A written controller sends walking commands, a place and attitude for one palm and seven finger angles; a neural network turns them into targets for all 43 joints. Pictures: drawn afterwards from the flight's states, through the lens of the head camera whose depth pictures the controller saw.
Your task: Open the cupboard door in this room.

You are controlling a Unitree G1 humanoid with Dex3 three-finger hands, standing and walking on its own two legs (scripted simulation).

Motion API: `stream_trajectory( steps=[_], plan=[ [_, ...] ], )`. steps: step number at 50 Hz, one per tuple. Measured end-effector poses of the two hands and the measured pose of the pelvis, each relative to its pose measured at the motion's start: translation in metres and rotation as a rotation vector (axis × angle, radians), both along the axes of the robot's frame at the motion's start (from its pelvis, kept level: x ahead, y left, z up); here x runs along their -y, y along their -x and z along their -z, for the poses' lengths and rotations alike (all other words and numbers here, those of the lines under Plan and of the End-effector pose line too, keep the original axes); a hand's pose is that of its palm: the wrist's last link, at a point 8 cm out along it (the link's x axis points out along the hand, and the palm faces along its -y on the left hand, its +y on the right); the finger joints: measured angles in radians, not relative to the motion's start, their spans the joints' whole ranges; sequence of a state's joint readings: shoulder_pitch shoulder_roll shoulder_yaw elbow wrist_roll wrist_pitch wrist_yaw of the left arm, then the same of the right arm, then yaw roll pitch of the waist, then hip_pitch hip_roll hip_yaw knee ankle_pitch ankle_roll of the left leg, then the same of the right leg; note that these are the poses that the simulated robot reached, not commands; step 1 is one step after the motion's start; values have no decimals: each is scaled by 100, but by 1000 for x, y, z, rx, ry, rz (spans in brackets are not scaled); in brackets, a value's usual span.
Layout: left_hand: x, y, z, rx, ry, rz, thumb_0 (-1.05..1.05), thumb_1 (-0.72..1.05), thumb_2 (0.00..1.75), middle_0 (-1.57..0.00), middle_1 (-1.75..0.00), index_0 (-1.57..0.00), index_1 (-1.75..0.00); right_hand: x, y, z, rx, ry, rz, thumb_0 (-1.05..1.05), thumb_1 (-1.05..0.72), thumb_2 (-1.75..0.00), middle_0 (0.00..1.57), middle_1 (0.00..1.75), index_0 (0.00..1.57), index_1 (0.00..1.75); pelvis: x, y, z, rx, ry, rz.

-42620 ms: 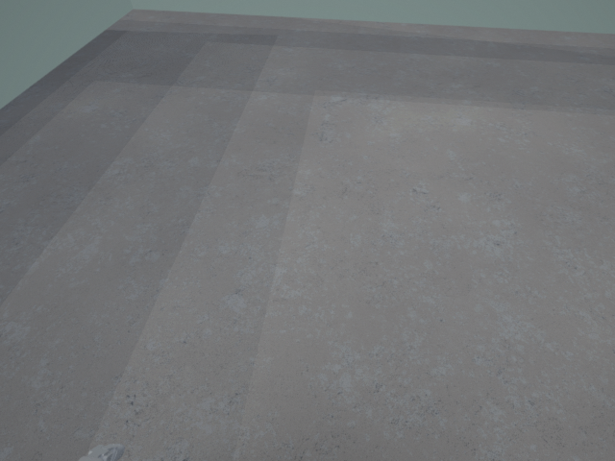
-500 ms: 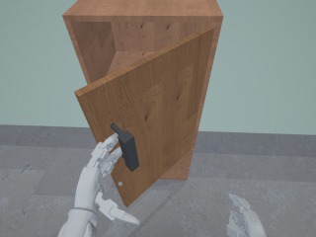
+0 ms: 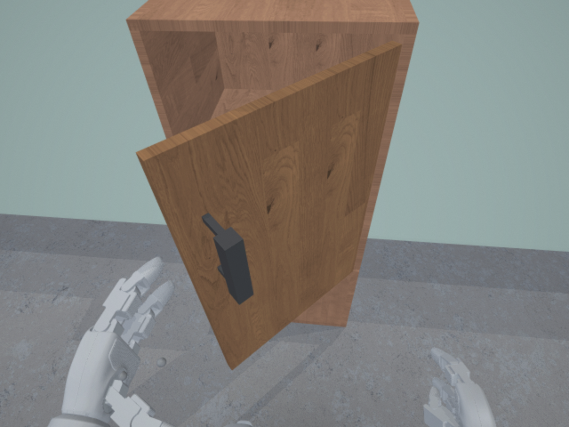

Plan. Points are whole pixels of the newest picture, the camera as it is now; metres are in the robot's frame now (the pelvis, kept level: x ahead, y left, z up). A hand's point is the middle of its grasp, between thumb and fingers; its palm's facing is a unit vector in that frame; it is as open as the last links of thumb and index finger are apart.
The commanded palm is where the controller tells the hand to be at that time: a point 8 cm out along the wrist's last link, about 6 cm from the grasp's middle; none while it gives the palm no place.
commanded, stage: draw the hand back to the body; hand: left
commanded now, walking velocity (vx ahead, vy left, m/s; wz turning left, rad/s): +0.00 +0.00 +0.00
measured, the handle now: (226, 258) +0.31 +0.10 +0.10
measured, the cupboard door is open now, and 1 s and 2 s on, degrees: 46 46 46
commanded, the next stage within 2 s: step back with the hand held close in 1.62 s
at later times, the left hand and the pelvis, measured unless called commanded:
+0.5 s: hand (108, 354) +0.17 +0.19 +0.13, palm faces -0.04 -1.00 -0.06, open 16.3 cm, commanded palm +0.15 +0.25 +0.15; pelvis -0.01 +0.03 +0.01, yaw +0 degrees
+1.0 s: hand (40, 294) +0.21 +0.25 +0.18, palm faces +0.32 -0.88 -0.36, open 11.9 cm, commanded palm +0.17 +0.30 +0.20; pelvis +0.02 +0.03 +0.05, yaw -2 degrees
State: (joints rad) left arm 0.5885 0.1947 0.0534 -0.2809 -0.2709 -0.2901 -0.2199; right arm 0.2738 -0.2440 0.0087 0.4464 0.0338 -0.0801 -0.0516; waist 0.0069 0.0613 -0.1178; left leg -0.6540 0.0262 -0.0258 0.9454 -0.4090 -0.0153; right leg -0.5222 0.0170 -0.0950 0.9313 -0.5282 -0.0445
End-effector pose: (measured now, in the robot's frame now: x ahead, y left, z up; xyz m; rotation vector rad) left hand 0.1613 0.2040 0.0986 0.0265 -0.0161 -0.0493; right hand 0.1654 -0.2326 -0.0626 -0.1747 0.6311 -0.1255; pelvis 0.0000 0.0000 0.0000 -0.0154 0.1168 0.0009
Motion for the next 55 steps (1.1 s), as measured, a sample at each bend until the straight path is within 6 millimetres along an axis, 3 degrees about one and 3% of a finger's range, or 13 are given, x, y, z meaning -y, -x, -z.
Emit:
stream_trajectory(
  steps=[7, 29, 37, 55],
  plan=[
    [-1, -5, -1, 11, 5, 28, -1, -50, 30, -16, -30, -16, -31, -10, 5, -3, 19, -4, 7, 1, -90, -90, 20, 30, 20, 30, -7, 5, 1, 4, 5, 8],
    [-48, 7, -47, 45, -74, -42, -1, -45, 32, -16, -30, -16, -30, -44, -2, -29, 102, -5, -43, 1, -90, -90, 20, 30, 20, 30, -27, 9, -15, 75, 24, 2],
    [-65, 6, -69, 27, -250, -256, -1, -25, 41, -17, -30, -17, -31, -51, -3, -40, 53, 21, -33, 1, -90, -90, 20, 30, 20, 30, -31, 2, -35, 123, 17, 19],
    [-98, -19, -111, 89, -378, -405, 0, 36, 67, -19, -30, -19, -31, -43, -26, -46, -14, 26, -37, 1, -90, -90, 20, 30, 20, 30, -30, -23, -54, 174, -7, 42]
  ],
)
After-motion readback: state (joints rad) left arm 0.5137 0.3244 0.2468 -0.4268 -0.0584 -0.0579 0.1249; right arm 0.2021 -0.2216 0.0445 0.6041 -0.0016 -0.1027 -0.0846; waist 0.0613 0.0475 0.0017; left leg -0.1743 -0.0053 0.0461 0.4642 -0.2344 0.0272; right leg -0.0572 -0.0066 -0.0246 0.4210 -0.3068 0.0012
